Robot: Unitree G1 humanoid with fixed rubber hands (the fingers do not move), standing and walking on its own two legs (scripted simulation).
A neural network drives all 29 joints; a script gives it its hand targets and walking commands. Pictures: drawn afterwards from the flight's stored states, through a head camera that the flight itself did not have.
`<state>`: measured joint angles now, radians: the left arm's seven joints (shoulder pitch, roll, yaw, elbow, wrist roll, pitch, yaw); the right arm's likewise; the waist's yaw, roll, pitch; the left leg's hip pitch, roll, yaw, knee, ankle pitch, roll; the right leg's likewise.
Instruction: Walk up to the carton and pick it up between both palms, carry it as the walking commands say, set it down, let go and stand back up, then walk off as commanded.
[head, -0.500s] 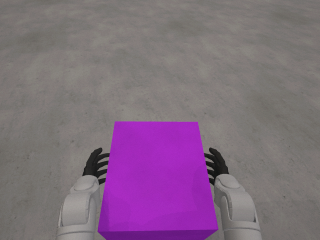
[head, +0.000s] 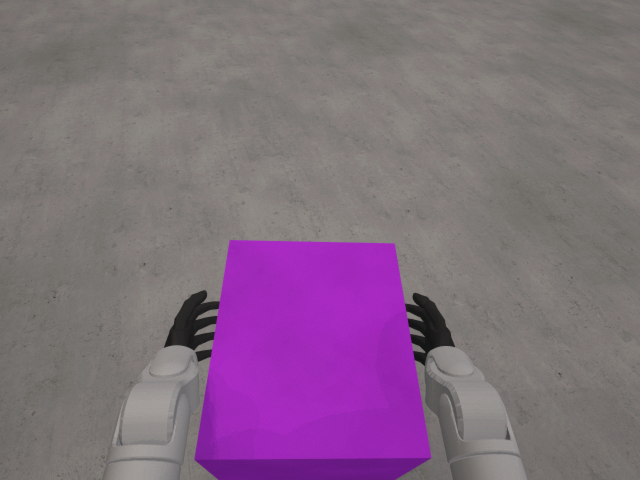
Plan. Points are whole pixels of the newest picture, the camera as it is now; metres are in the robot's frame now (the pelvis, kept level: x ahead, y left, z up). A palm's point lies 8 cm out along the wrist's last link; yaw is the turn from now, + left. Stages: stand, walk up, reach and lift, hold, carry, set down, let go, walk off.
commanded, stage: hold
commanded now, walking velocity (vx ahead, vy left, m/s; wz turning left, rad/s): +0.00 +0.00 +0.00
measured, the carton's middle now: (309, 368) +0.28 +0.02 -0.05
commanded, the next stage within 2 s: set down in 0.26 s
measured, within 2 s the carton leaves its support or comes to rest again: neither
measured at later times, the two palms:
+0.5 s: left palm (190, 321) +0.29 +0.17 +0.05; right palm (437, 320) +0.31 -0.14 +0.04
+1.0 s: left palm (202, 343) +0.31 +0.18 -0.04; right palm (418, 339) +0.33 -0.13 -0.04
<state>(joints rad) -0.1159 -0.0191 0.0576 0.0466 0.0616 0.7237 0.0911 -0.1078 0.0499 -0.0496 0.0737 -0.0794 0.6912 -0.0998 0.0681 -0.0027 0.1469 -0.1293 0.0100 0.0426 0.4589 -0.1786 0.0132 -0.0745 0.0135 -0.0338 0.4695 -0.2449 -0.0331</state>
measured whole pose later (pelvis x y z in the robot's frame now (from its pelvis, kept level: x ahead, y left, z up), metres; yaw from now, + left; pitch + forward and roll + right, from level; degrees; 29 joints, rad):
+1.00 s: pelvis +0.00 -0.01 -0.02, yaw +0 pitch +6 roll +0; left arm -0.40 -0.17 0.44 0.43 0.37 0.40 -0.07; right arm -0.42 0.19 -0.40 0.51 -0.34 0.37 0.01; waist 0.06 -0.02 0.06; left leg -0.52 -0.02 -0.04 0.64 -0.22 0.00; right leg -0.47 0.05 0.01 0.67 -0.30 -0.04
